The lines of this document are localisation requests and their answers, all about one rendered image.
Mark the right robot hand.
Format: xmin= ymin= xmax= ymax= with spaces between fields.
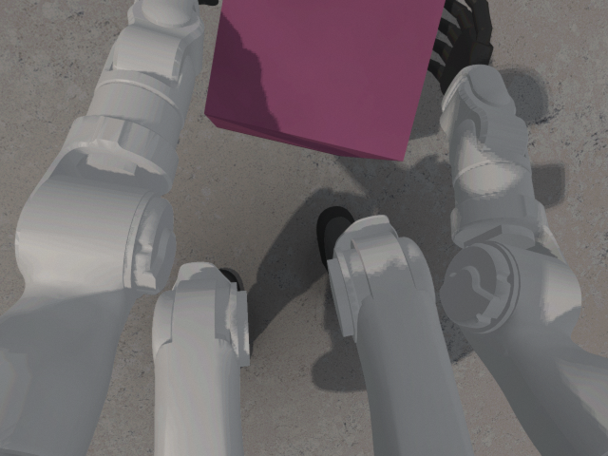
xmin=427 ymin=0 xmax=493 ymax=96

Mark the right robot upper arm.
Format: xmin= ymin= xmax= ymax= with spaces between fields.
xmin=439 ymin=240 xmax=608 ymax=456

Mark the left robot upper arm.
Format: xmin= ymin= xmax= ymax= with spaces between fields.
xmin=0 ymin=175 xmax=177 ymax=456

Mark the carton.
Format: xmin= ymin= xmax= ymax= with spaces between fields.
xmin=204 ymin=0 xmax=446 ymax=162

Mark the left robot shin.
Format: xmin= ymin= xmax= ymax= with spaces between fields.
xmin=152 ymin=262 xmax=231 ymax=365

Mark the robot right forearm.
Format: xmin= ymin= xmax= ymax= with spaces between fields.
xmin=440 ymin=65 xmax=570 ymax=268

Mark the robot right thigh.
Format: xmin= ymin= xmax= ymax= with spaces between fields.
xmin=327 ymin=232 xmax=475 ymax=456

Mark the robot left forearm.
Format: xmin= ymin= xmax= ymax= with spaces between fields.
xmin=15 ymin=0 xmax=204 ymax=274

